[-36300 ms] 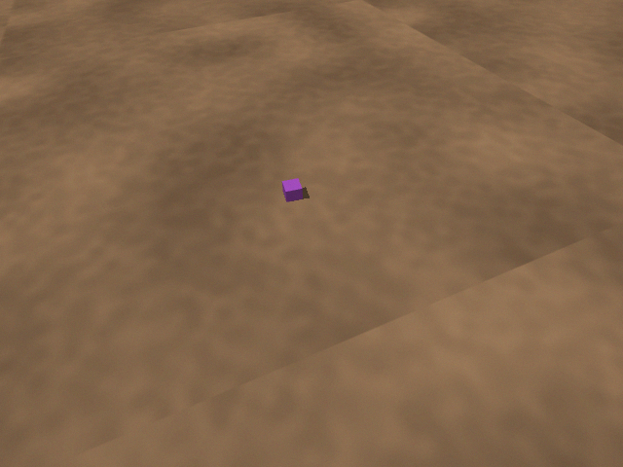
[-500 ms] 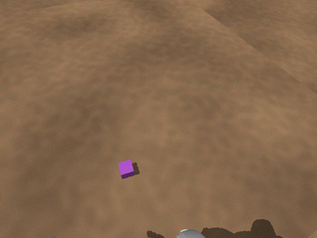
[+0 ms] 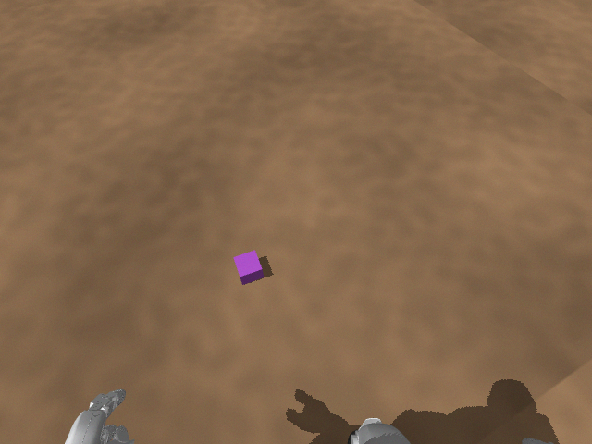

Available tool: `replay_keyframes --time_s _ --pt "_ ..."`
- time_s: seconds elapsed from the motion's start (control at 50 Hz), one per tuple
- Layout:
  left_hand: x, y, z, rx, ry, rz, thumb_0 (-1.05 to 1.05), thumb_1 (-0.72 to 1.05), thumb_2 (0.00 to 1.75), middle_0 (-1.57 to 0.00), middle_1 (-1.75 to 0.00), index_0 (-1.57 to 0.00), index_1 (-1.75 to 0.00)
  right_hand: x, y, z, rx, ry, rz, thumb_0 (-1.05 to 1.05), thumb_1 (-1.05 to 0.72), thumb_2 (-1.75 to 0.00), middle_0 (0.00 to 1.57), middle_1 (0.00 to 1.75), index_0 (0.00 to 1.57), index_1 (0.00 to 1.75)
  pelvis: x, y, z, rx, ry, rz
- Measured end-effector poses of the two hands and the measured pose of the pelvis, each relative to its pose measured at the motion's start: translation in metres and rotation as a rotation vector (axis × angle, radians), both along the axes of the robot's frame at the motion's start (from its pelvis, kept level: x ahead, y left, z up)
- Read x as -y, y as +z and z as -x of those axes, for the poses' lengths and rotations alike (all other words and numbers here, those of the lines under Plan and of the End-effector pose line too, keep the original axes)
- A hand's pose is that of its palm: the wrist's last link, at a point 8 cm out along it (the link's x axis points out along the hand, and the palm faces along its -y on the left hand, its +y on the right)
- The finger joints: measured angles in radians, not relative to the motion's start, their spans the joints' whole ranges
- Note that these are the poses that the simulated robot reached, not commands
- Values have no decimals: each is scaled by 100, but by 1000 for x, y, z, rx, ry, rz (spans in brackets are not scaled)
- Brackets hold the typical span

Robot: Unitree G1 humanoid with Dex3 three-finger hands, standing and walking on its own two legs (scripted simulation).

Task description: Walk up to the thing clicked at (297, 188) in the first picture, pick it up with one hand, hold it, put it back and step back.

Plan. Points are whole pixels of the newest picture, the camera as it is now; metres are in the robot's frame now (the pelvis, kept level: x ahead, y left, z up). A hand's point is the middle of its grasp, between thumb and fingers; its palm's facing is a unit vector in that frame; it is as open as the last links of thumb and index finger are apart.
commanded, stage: step back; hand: left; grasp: from above
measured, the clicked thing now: (248, 267) +0.73 +0.21 -0.72
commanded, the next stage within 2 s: stand in 1.98 s
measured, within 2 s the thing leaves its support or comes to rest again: neither
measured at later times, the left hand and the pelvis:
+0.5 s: hand out of the picture -0.07 +0.23 -0.13, palm faces -0.08 -0.91 -0.41, open 7.4 cm; pelvis -0.16 -0.03 +0.01, yaw -6 degrees
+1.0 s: hand out of the picture -0.22 +0.24 -0.14, palm faces -0.01 -0.93 -0.36, open 7.4 cm; pelvis -0.32 -0.03 +0.01, yaw -1 degrees
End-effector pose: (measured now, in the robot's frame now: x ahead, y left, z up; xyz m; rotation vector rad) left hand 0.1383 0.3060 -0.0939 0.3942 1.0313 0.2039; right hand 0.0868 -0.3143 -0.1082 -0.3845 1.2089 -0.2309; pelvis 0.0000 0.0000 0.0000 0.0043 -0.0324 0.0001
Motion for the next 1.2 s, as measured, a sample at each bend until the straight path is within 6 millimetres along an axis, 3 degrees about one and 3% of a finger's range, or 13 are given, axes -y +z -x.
replay_keyframes --time_s 0.12,0.24,0.32,0.4,0.46,0.52,0.66,0.76,0.84,0.9,0.98,1.12,1.2 --pt "-3 -8 39 -53 17 41 1 91 90 -20 -29 -21 -30 -12 23 58 -20 -19 6 1 -90 -90 21 30 21 30 -5 12 33 17 -13 27" --pt "-1 -7 91 -100 16 50 1 91 90 -20 -29 -21 -30 -2 36 85 21 -31 31 1 -90 -90 21 30 21 30 0 18 67 -5 -52 30" --pt "4 -12 129 -150 -6 24 1 91 90 -20 -29 -20 -30 10 31 98 85 -29 30 1 -90 -90 21 30 21 30 8 11 98 0 -89 18" --pt "16 -15 165 -167 -22 -6 1 91 90 -20 -29 -20 -30 28 13 117 136 -35 8 1 -90 -90 21 30 21 30 21 -2 132 16 -119 17" --pt "30 -6 196 -161 -14 -1 1 91 90 -20 -29 -21 -30 34 3 140 129 -54 -18 1 -90 -90 20 30 21 30 27 0 154 35 -88 45" --pt "35 8 222 -157 4 -7 1 90 90 -20 -30 -21 -30 33 6 167 101 -72 -47 1 -90 -90 20 30 20 30 31 10 168 25 -110 -22" --pt "28 22 239 -80 6 -42 1 90 90 -21 -30 -21 -30 32 1 240 -9 -48 -36 1 -90 -90 20 30 20 30 28 13 212 -16 -47 -24" --pt "14 6 253 4 17 -22 1 90 90 -20 -30 -21 -30 19 -6 285 -82 -4 -9 1 -90 -90 20 30 20 30 21 0 253 -2 16 -18" --pt "15 -4 287 -36 35 17 1 91 90 -20 -29 -21 -30 7 6 313 -78 3 -21 1 -90 -90 20 30 21 30 18 6 279 19 3 -14" --pt "20 -3 315 -71 52 48 1 91 90 -20 -29 -21 -30 7 18 324 -53 10 -11 1 -90 -90 21 30 21 30 20 14 293 9 8 20" --pt "24 -5 355 -103 58 59 1 91 90 -20 -29 -21 -30 15 25 326 14 18 -4 1 -90 -90 21 30 21 30 26 15 312 -8 -14 15" --pt "41 -6 422 -165 54 32 1 91 90 -20 -29 -21 -30 33 16 331 124 -4 -31 1 -90 -90 20 30 21 30 37 10 339 28 -45 50" --pt "40 3 441 -168 79 27 1 90 90 -20 -30 -21 -30 30 16 346 108 -12 -65 1 -90 -90 20 30 20 30 36 16 343 24 -55 6"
